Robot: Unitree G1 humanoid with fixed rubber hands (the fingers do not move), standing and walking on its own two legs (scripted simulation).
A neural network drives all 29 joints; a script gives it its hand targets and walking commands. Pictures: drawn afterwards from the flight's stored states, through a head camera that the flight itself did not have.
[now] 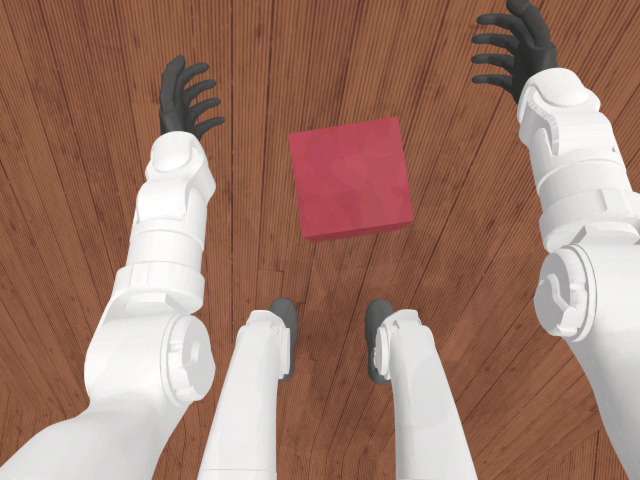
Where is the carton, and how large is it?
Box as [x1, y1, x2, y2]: [288, 116, 413, 241]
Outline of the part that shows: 397,116 288,134 303,237 311,241 319,241 395,230 413,220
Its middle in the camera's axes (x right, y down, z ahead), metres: +0.07 -0.12 +0.85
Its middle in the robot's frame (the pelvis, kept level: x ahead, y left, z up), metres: +0.50 -0.02 -0.51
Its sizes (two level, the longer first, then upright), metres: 0.210 0.200 0.250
